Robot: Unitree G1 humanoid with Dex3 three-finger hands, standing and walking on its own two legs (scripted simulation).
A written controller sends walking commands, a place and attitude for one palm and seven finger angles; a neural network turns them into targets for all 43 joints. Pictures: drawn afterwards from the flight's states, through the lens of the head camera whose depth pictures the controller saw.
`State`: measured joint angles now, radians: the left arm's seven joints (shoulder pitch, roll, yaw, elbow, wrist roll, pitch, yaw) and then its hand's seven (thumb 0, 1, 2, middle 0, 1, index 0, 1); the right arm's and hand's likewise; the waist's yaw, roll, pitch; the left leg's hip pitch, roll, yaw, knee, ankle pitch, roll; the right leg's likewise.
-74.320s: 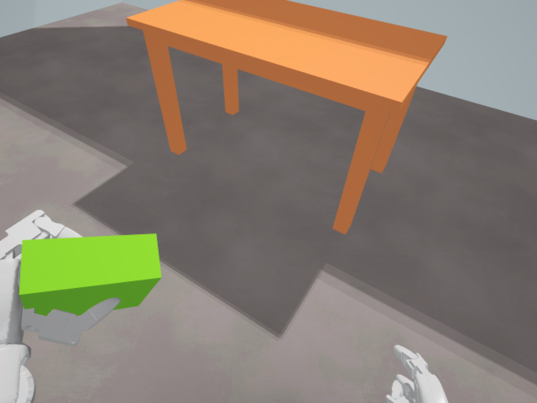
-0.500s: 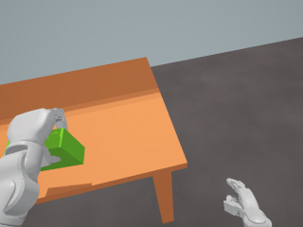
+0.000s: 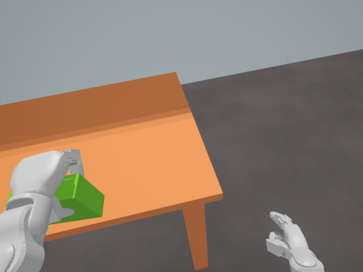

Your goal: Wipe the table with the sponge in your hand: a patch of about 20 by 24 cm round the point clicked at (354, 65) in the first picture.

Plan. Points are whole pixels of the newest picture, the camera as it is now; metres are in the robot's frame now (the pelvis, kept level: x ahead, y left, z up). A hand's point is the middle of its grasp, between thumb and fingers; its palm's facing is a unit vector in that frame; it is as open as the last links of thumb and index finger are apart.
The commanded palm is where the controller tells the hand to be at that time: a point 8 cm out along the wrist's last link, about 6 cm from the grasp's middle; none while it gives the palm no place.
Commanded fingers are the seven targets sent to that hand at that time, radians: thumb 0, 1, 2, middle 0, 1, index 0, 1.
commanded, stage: bring the sponge back beside the body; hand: left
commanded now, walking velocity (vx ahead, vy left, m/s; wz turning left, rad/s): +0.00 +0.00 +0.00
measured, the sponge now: (66, 204) +0.20 +0.30 +0.07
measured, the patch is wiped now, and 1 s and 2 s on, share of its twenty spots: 1.00 1.00 1.00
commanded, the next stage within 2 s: step back with the hand held close in 0.64 s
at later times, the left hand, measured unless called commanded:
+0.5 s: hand (57, 200) +0.19 +0.28 +0.13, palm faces +0.07 -0.09 -0.99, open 9.1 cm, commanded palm +0.16 +0.28 +0.20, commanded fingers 0.00 0.10 1.30 -1.20 -1.60 -1.20 -1.60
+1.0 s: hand (80, 182) +0.21 +0.23 +0.15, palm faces +0.28 -0.87 -0.40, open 9.1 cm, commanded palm +0.16 +0.29 +0.19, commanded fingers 0.00 0.10 1.30 -1.20 -1.60 -1.20 -1.60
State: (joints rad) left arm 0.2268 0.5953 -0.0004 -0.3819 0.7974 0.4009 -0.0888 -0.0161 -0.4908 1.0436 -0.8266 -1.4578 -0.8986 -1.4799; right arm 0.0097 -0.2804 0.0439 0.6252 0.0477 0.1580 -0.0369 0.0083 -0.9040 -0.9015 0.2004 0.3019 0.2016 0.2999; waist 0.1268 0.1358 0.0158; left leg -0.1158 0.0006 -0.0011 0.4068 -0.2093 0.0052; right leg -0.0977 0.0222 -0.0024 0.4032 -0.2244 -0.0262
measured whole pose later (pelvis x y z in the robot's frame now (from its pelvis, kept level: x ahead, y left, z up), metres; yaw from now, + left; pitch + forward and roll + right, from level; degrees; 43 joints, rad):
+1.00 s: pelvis -0.01 +0.01 -0.01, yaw -2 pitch -1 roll +0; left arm 0.45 0.39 0.27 -0.54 -0.07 -0.01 0.09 -0.02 -0.49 1.04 -0.83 -1.46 -0.90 -1.48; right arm 0.15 -0.23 0.03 0.55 0.02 0.08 -0.06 0.01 -0.90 -0.90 0.20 0.30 0.20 0.30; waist 0.03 0.02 0.01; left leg -0.26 0.01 0.03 0.53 -0.26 0.01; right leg -0.25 0.03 0.03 0.51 -0.25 -0.01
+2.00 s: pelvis -0.18 +0.06 -0.02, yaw -4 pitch +1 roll -3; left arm 0.45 0.35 0.33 -0.53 -0.07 -0.17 0.14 -0.02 -0.50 1.05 -0.84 -1.48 -0.91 -1.50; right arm 0.17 -0.19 0.00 0.64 0.00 -0.03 -0.05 0.01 -0.90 -0.90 0.20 0.30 0.20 0.30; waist 0.08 0.05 -0.06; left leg -0.59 0.03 0.06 0.67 -0.23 -0.02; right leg -0.20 0.04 0.02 0.55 -0.36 -0.03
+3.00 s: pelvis -0.40 +0.11 -0.01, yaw -2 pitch -2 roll +2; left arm 0.44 0.35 0.30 -0.48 -0.05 -0.13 0.14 -0.02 -0.51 1.04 -0.84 -1.48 -0.92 -1.50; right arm 0.26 -0.21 0.01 0.67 0.00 -0.07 -0.09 0.01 -0.90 -0.90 0.20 0.30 0.20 0.30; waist 0.02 -0.02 -0.03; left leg -0.35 0.05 0.08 0.71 -0.37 0.03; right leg -0.26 -0.02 -0.07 0.53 -0.25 -0.06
